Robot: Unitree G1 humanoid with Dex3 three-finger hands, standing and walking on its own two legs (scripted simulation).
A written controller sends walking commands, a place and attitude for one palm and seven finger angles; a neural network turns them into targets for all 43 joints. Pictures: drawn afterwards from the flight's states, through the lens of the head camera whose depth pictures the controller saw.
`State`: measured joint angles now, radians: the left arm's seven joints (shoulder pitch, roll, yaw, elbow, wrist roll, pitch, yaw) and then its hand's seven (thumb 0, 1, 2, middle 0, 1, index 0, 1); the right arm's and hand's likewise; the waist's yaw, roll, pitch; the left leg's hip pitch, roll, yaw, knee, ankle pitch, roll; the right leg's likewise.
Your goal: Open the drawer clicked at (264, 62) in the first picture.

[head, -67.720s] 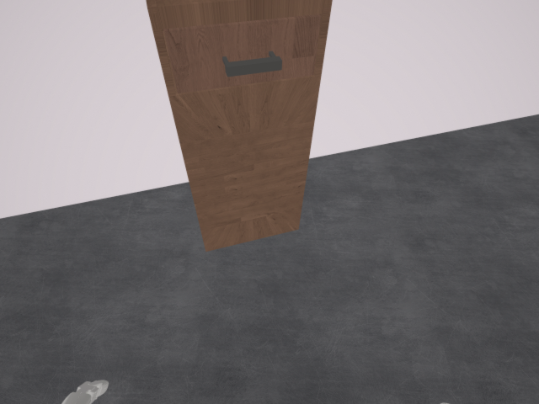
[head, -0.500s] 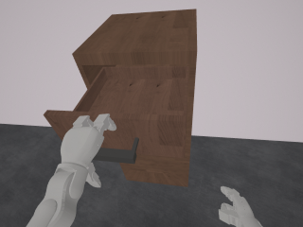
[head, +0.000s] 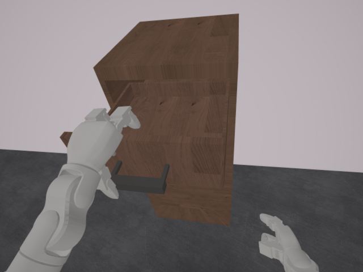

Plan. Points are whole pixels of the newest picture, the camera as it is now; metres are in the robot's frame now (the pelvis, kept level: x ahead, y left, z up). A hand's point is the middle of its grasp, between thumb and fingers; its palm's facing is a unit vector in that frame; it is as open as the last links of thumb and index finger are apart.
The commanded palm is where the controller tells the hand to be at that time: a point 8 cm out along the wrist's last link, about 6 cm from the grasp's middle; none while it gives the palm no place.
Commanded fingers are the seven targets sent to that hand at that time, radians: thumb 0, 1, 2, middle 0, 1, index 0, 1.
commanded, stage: lift the hand off the handle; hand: left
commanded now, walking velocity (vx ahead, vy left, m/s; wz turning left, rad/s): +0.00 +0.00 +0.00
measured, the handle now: (138, 175) +0.30 +0.16 +0.08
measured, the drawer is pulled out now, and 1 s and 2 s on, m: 0.26 0.26 0.26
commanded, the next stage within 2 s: draw the hand back to the body in 0.42 s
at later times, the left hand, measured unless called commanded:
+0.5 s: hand (106, 135) +0.28 +0.18 +0.22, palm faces +0.25 -0.17 -0.95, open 13.9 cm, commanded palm +0.23 +0.17 +0.28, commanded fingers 0.00 -0.50 0.30 -0.30 -1.20 -0.30 -1.20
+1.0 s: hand (91, 155) +0.25 +0.20 +0.20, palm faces +0.19 -0.10 -0.98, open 13.9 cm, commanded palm +0.20 +0.21 +0.27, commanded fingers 0.00 -0.50 0.30 -0.30 -1.20 -0.30 -1.20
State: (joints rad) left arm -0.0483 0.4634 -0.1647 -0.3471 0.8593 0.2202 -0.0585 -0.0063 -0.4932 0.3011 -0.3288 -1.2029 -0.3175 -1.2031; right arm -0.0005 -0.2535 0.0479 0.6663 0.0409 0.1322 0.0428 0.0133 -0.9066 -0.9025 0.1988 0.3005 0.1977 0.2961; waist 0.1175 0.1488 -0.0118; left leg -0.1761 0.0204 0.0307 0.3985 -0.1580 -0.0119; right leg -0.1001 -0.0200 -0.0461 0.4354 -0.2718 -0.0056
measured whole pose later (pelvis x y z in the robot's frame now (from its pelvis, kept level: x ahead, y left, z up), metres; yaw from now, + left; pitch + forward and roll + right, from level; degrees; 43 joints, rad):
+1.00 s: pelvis +0.00 +0.00 +0.00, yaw +0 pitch -3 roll +0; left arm 0.05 0.59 -0.02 -0.55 0.75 0.25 -0.18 -0.01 -0.49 0.30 -0.32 -1.20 -0.32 -1.20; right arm 0.00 -0.27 0.07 0.60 0.05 0.16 0.05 0.01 -0.91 -0.90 0.20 0.30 0.20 0.30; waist 0.12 0.15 0.00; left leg -0.23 0.02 0.03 0.46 -0.19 -0.01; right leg -0.15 -0.02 -0.05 0.50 -0.30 0.00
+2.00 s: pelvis +0.03 +0.01 +0.00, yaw -1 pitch -3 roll -1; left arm 0.35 0.36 0.45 -0.65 -0.10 -0.12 0.11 0.00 0.72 0.83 -0.22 -0.41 -0.22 -0.41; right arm 0.13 -0.21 0.02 0.63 0.02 -0.08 -0.05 0.01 -0.90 -0.90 0.20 0.30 0.20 0.30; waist 0.09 0.07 0.02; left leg -0.16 0.03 0.05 0.46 -0.24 0.00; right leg -0.04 -0.01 -0.03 0.38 -0.28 0.01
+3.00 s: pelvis -0.10 +0.04 -0.02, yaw -1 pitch -2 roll -2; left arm 0.37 0.45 0.54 -0.77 -0.05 -0.25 0.17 0.00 0.89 0.90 -0.21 -0.30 -0.21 -0.30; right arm 0.21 -0.23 0.00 0.61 0.01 -0.09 -0.06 0.01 -0.90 -0.90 0.20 0.30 0.20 0.30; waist 0.01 0.01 0.05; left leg -0.49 0.01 0.03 0.66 -0.29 0.01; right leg -0.38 -0.03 -0.01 0.58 -0.18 0.04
